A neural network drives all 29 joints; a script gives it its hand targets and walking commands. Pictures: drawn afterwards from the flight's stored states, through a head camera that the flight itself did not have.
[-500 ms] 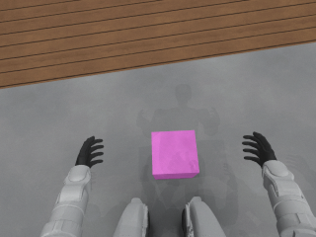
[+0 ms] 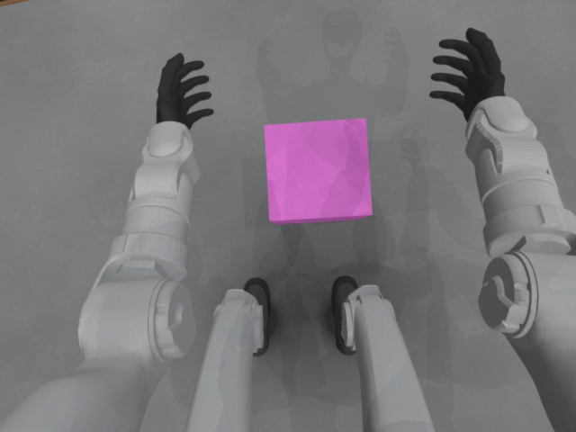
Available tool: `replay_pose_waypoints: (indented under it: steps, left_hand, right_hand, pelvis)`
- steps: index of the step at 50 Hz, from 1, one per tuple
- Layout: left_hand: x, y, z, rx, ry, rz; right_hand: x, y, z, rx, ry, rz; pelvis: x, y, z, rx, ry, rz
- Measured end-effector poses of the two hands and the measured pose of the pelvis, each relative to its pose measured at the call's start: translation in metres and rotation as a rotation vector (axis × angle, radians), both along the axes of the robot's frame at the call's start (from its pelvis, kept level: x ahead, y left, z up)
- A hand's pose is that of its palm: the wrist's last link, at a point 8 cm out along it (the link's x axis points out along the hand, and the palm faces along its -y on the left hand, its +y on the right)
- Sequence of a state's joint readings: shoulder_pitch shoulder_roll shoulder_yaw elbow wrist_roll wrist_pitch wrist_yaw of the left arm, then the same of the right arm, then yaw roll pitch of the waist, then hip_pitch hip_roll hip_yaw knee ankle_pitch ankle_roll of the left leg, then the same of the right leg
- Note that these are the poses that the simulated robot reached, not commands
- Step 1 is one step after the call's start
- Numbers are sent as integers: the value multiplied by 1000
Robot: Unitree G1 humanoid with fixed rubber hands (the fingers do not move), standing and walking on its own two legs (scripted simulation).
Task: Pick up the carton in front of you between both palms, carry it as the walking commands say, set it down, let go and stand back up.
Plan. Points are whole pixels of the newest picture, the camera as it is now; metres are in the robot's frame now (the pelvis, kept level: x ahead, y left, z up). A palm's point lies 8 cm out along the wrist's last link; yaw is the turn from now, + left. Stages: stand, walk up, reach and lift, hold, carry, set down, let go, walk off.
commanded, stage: reach and lift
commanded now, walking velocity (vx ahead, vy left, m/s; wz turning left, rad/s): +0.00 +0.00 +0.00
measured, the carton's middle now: (315, 179) +0.48 -0.04 -0.50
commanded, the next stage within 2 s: none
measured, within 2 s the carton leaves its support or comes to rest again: leaves its support in 1.64 s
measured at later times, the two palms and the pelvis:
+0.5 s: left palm (217, 171) +0.48 +0.16 -0.34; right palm (416, 160) +0.48 -0.22 -0.34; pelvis -0.02 +0.01 -0.19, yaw +1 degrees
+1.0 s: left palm (226, 170) +0.50 +0.16 -0.43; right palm (391, 169) +0.49 -0.20 -0.45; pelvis -0.03 +0.01 -0.26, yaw +2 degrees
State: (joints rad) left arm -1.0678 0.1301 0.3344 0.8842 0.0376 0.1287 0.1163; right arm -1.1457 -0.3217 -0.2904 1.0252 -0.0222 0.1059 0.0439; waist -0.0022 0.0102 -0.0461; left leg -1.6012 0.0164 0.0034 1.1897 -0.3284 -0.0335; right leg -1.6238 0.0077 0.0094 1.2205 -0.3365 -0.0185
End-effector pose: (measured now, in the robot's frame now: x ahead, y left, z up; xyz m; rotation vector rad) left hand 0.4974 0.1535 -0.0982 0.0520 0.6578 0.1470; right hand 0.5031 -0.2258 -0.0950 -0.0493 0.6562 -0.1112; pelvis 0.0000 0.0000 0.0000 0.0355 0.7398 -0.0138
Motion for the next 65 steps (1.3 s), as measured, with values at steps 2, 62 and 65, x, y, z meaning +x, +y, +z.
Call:
replay_pose_waypoints:
  steps: [2, 62, 65]
  left_hand:
    - [-1, 1, -16, 1, 9, 1]
    - [-11, -7, -321, -19, 92, -20]
    - [-10, -19, -321, -35, 88, -41]
  right_hand:
    - [0, 1, -15, 1, 7, -7]
    - [-18, 31, -332, 8, 77, 9]
    - [-16, 40, -333, 11, 73, 11]
  pelvis:
    - [4, 0, -7, 2, 32, 0]
    - [-30, 7, -251, 5, -60, 32]
    - [-32, 8, -250, 4, -59, 34]
